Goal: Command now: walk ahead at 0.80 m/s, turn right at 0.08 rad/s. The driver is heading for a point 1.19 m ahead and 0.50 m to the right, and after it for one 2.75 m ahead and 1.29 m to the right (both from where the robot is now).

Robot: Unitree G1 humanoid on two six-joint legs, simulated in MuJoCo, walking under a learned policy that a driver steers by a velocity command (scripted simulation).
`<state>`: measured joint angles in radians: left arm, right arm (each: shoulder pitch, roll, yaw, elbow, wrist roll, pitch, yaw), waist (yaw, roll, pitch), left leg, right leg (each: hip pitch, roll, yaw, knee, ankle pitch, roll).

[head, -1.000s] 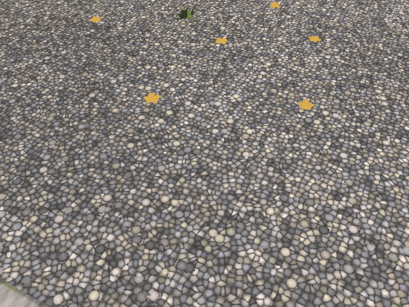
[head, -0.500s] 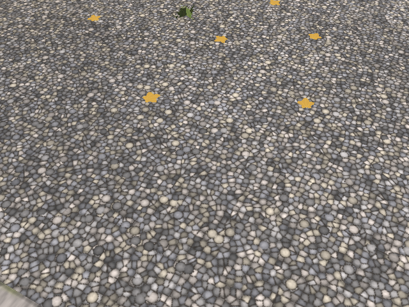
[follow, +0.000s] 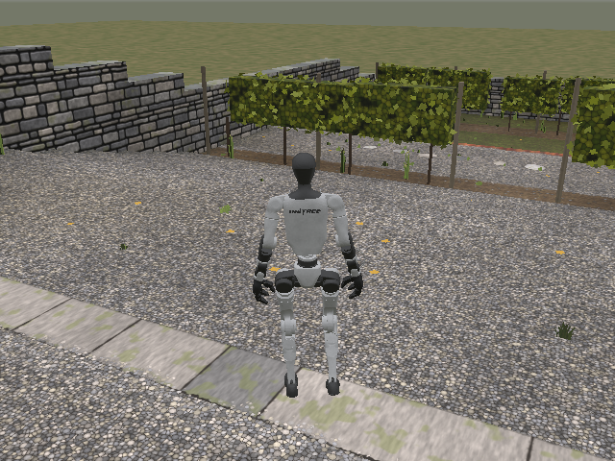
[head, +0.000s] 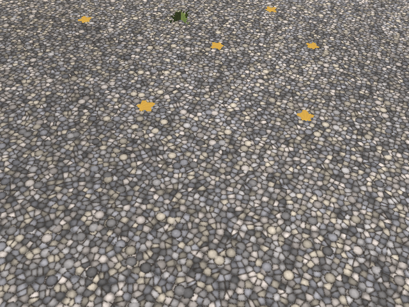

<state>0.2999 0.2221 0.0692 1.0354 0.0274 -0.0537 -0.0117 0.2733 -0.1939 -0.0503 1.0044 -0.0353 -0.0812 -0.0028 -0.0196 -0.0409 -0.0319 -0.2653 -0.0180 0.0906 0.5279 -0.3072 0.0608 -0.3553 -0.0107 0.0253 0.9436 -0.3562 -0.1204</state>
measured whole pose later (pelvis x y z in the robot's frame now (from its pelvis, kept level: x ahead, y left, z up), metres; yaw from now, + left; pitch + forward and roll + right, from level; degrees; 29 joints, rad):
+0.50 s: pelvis +0.27 -0.03 -0.02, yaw -20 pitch +0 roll -1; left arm 0.19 0.27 0.09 0.87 0.01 -0.01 0.00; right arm 0.18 -0.19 -0.04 0.85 -0.03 -0.07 -0.03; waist 0.02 -0.01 0.13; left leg -0.48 0.04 -0.05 1.40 -0.42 -0.04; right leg -0.42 0.21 -0.07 0.52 -0.10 -0.20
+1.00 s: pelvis +0.46 -0.03 +0.00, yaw -45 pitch +3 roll +0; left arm 0.35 0.32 0.09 0.75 0.02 -0.01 -0.02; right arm 0.10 -0.32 -0.03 0.69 -0.02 -0.04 -0.01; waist 0.06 0.02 -0.04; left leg -0.33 -0.03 -0.10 0.46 -0.23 -0.02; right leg -0.18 0.24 0.41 0.50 -0.32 -0.10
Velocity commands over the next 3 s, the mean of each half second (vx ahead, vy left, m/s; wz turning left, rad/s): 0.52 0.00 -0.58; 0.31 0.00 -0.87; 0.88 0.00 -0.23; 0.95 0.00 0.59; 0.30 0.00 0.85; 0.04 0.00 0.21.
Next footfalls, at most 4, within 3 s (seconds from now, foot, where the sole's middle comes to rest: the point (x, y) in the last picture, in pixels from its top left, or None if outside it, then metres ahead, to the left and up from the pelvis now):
0.36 right None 0.40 -0.07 -0.77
1.00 left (200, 283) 0.60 0.00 -0.77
1.48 right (316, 251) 0.72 -0.41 -0.77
1.92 left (346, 165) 1.13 -0.63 -0.77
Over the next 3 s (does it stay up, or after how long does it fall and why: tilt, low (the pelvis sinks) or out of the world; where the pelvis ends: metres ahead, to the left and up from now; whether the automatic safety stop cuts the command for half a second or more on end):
stays up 1.22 -0.76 0.00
